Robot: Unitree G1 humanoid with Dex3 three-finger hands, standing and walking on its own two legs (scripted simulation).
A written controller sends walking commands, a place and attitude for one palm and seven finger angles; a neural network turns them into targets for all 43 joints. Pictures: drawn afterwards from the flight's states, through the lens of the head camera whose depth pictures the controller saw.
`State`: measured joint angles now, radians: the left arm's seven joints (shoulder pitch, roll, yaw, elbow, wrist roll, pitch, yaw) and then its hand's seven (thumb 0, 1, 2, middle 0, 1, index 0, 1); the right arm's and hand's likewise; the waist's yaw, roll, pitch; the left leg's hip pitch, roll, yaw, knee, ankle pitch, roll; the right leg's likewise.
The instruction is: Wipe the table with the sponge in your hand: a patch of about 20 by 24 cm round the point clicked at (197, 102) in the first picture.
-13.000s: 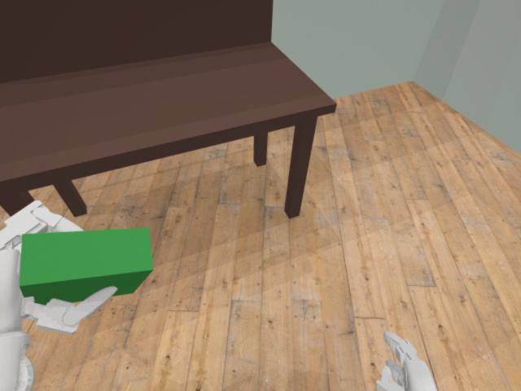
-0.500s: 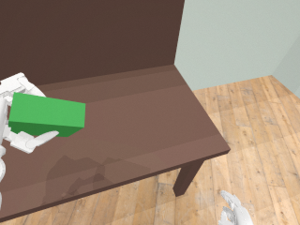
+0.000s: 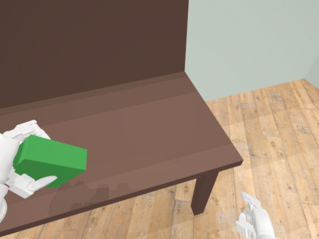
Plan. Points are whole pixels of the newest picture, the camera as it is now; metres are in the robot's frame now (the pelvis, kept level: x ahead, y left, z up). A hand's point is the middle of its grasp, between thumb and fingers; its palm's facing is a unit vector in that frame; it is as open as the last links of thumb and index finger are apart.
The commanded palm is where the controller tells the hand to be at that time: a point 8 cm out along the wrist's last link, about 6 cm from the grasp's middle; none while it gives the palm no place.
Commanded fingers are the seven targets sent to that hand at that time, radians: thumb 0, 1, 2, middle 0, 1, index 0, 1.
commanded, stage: turn the palm down, sponge in hand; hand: left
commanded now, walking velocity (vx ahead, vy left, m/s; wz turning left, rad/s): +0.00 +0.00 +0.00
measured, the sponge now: (54, 166) +0.23 +0.26 +0.11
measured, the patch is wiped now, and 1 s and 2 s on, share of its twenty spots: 0.00 0.00 0.00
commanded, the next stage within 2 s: move the sponge above the wiping area in 1.60 s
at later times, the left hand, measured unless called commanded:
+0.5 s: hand (44, 163) +0.22 +0.27 +0.13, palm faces +0.16 -0.37 -0.92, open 9.4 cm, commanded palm +0.19 +0.30 +0.18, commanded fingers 0.00 0.10 1.30 -1.20 -1.60 -1.20 -1.60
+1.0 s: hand (33, 155) +0.25 +0.32 +0.11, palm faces +0.07 -0.16 -0.98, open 9.4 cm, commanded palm +0.21 +0.32 +0.17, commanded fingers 0.00 0.10 1.30 -1.20 -1.60 -1.20 -1.60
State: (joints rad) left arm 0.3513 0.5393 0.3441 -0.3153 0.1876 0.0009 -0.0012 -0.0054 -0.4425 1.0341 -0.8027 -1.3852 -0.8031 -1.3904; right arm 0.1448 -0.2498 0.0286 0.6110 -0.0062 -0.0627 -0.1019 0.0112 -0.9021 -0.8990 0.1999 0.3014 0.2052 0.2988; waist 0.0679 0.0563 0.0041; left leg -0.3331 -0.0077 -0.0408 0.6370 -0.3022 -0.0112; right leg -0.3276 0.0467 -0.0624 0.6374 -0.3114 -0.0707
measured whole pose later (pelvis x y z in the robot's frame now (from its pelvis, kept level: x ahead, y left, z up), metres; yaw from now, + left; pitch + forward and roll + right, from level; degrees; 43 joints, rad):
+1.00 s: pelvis +0.01 +0.04 +0.02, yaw -2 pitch -2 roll +0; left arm 0.21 0.51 0.02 -0.25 0.80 0.29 0.03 0.00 -0.44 1.04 -0.80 -1.38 -0.80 -1.39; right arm 0.03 -0.24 0.04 0.65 0.02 0.04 -0.09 0.01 -0.90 -0.90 0.20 0.30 0.20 0.30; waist 0.12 0.09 0.02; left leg -0.19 -0.04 0.01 0.45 -0.23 0.04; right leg -0.19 0.02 -0.01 0.44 -0.22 -0.02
